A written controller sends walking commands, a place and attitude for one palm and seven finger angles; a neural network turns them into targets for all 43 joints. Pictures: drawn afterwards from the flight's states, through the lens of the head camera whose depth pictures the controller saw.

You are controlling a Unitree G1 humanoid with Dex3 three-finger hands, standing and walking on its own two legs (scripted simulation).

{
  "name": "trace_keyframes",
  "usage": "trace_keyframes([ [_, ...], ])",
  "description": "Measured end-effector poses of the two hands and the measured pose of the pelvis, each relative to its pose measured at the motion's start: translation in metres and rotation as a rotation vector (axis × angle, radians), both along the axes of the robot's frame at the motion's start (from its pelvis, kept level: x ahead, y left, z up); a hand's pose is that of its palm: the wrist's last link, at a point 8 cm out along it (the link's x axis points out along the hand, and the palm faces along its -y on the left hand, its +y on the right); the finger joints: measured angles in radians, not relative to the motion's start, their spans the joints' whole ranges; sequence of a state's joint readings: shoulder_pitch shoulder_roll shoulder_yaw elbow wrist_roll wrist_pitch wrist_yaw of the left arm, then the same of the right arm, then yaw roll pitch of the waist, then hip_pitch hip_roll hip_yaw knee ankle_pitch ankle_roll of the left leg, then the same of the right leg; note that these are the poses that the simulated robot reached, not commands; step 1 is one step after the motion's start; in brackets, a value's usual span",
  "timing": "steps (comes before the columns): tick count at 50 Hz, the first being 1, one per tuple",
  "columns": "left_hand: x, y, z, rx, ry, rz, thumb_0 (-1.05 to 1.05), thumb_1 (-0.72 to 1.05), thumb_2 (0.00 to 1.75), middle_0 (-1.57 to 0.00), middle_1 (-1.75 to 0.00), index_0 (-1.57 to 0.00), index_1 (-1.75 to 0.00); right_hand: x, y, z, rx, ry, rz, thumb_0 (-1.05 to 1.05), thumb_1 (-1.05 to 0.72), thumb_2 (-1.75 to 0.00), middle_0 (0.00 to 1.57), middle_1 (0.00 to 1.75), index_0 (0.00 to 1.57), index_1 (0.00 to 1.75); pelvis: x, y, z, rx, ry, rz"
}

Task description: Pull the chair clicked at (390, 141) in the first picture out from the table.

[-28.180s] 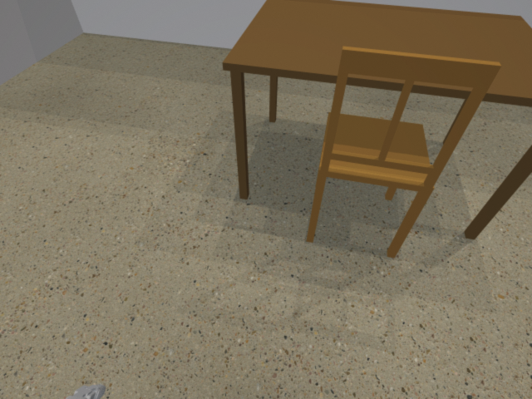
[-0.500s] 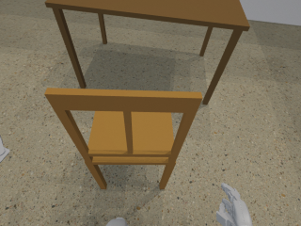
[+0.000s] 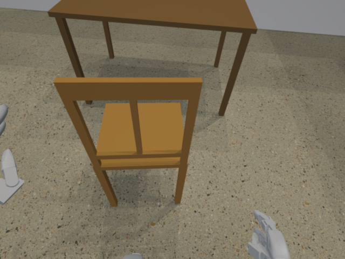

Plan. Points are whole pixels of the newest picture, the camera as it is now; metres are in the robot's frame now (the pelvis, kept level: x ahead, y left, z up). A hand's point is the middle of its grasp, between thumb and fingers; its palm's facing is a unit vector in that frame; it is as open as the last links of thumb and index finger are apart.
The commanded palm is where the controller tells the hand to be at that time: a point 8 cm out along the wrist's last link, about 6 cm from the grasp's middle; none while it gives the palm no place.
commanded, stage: stop stepping back and stand still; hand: left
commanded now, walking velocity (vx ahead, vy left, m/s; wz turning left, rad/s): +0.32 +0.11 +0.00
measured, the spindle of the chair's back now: (136, 129) +0.52 +0.16 -0.08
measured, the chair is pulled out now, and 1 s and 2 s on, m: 0.61 0.61 0.61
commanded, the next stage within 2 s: let the arm hang, fingers relaxed in 0.58 s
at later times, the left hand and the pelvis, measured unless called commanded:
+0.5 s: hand out of the picture +0.12 +0.25 +0.18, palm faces +0.47 -0.73 -0.50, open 7.4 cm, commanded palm +0.06 +0.29 +0.19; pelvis -0.06 -0.02 +0.01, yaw +3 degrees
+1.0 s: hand out of the picture +0.01 +0.17 -0.16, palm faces +0.15 -0.98 -0.14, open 6.8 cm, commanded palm none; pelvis -0.06 +0.00 +0.01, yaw +5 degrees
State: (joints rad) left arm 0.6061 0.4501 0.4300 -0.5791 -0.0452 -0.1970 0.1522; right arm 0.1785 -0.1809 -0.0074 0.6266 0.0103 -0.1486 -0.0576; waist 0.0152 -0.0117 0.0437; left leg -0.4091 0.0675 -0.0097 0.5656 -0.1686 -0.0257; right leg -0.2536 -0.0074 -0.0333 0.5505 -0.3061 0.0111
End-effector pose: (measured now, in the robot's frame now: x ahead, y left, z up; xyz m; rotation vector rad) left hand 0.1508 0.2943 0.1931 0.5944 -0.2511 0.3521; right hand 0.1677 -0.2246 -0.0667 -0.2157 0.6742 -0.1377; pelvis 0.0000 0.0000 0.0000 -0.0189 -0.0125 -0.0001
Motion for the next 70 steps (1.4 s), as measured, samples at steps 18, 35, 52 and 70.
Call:
trace_keyframes([
  [18, -0.061, -0.002, -0.001, -0.009, 0.001, 0.049, 0.01, 0.89, 0.90, -0.21, -0.30, -0.21, -0.30, -0.120, -0.036, -0.003, -0.014, 0.078, -0.107, 0.01, -0.91, -0.90, 0.20, 0.30, 0.20, 0.30, -0.056, -0.012, 0.009, 0.013, -0.020, 0.048],
  [35, -0.060, 0.000, -0.017, -0.058, 0.046, 0.090, 0.01, 0.89, 0.90, -0.21, -0.30, -0.21, -0.30, -0.073, -0.021, 0.000, 0.002, 0.045, 0.004, 0.01, -0.91, -0.90, 0.20, 0.30, 0.20, 0.30, -0.052, -0.011, 0.010, 0.014, -0.011, 0.049],
  [52, -0.174, -0.072, -0.327, -0.719, 1.350, 0.273, -0.07, 1.03, 0.90, -0.21, -0.30, -0.20, -0.30, -0.163, -0.005, -0.045, -0.013, 0.571, -0.007, -0.01, -0.94, -0.90, 0.20, 0.30, 0.21, 0.30, -0.056, -0.003, 0.011, 0.005, -0.006, 0.082],
  [70, -0.256, -0.074, -0.317, -0.666, 1.619, 0.399, 0.00, 0.92, 0.90, -0.19, -0.30, -0.20, -0.30, -0.238, 0.013, -0.067, 0.101, 0.775, -0.059, 0.00, -0.92, -0.90, 0.20, 0.30, 0.20, 0.30, -0.052, -0.004, 0.015, 0.019, -0.011, 0.061],
])
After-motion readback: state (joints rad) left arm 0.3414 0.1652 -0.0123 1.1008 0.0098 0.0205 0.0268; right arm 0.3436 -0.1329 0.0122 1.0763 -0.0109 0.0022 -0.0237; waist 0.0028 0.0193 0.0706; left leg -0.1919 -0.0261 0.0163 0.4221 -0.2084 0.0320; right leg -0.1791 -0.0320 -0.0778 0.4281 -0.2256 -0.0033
